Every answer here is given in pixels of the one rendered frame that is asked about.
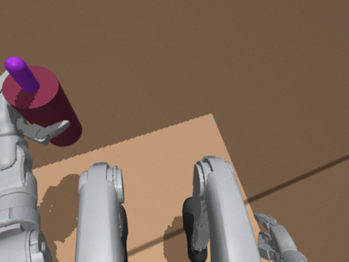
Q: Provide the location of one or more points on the right robot foot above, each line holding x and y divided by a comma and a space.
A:
188, 224

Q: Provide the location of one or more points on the bottle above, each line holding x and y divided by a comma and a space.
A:
37, 95

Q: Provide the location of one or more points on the left robot arm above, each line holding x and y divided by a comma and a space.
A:
20, 237

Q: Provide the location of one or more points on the left robot hand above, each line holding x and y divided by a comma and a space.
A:
13, 123

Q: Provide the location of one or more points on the right robot arm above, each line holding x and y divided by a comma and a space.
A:
292, 256

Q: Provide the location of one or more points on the right robot hand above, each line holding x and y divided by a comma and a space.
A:
271, 245

